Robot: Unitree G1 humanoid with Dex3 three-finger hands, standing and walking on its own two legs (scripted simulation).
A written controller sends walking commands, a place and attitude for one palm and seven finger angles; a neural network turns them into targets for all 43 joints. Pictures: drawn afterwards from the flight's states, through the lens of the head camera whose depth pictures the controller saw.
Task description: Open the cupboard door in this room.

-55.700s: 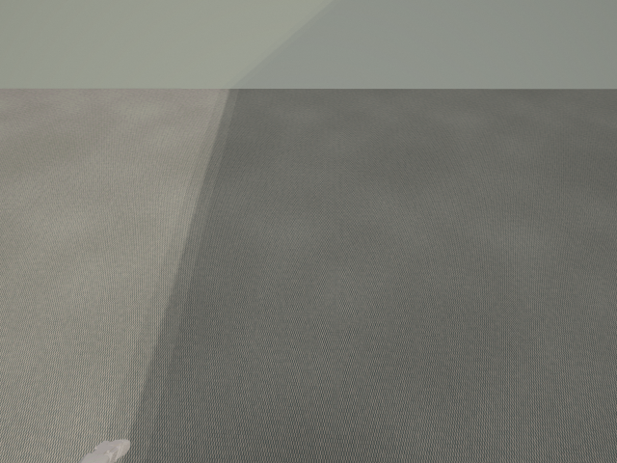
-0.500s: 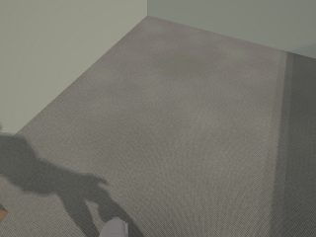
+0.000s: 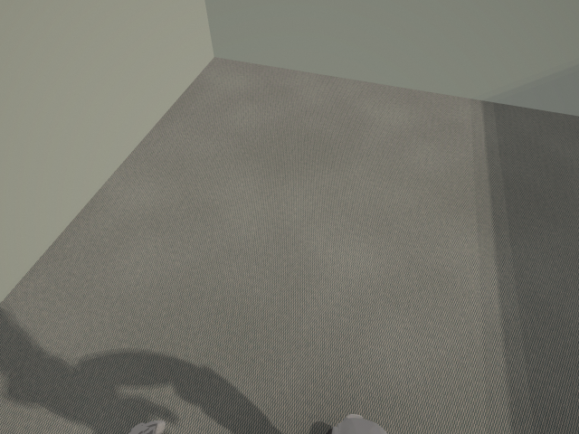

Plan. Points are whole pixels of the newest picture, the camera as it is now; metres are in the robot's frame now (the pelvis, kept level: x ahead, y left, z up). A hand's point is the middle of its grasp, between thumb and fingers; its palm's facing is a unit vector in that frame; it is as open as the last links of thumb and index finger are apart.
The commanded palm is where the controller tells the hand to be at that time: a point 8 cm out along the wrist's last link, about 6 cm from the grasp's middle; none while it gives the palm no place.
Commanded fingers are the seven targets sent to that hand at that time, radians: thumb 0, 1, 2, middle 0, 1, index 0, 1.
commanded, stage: walk to a spot facing it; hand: left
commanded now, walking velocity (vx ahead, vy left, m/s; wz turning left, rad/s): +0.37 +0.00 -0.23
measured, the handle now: out of the picture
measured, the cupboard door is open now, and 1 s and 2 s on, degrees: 44 44 44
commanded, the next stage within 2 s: turn to face it in 0.22 s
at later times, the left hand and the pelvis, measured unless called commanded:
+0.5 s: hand (192, 377) +0.24 +0.18 -0.19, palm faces +0.05 -0.98 -0.17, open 7.3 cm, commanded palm none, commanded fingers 0.00 0.90 0.90 -0.20 -0.30 -0.20 -0.30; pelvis +0.23 -0.01 -0.01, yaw +1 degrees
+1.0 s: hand (207, 340) +0.30 +0.16 -0.18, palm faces +0.36 -0.91 -0.20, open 7.4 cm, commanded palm none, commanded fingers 0.00 0.90 0.90 -0.20 -0.30 -0.20 -0.30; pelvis +0.31 -0.04 -0.01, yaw +21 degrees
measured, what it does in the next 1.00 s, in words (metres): walks ahead, turning left: right foot, then left foot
